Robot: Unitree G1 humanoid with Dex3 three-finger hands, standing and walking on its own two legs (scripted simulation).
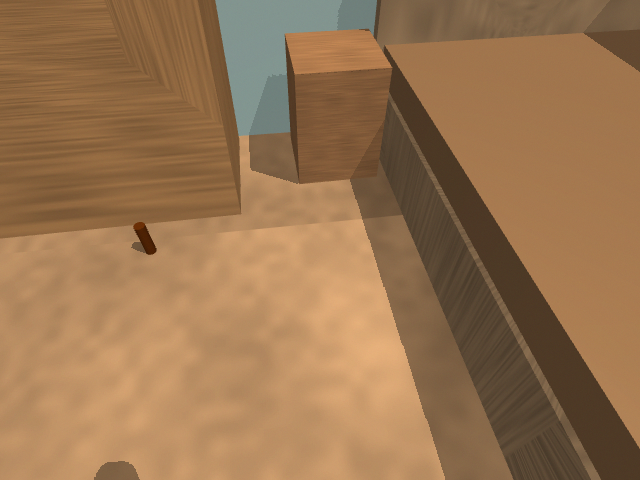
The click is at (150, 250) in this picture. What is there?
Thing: slim round
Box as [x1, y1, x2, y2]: [133, 222, 156, 254]
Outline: 137,222 134,224 133,227 145,251 148,254 151,254 156,249 144,224 142,222
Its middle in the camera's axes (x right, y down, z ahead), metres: -0.70 -0.01 +1.57
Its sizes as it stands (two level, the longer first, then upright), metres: 0.042 0.042 0.151
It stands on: the floor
